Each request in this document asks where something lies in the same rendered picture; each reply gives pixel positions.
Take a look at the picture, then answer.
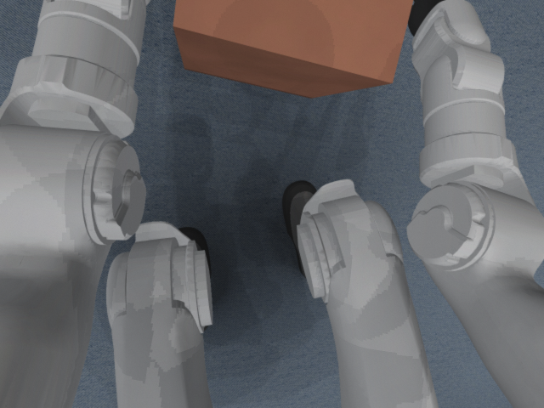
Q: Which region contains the robot left thigh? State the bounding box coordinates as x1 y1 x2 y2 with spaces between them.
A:
111 237 213 408

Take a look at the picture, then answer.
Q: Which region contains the robot right forearm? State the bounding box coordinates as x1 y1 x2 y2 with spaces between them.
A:
411 0 537 208

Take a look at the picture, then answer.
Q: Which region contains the robot right upper arm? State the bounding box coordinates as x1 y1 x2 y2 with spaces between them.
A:
406 180 544 408

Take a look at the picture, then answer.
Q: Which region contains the right robot hand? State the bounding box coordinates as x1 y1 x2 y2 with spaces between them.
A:
408 0 444 36

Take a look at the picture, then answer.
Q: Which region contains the right robot foot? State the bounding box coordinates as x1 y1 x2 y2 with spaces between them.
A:
282 180 317 278

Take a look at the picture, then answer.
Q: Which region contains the robot left forearm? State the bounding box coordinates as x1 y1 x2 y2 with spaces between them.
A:
0 0 150 139

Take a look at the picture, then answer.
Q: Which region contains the carton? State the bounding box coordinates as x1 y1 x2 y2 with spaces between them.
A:
173 0 413 99

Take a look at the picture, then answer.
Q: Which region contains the robot left upper arm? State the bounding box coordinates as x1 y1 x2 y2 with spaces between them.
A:
0 124 146 408

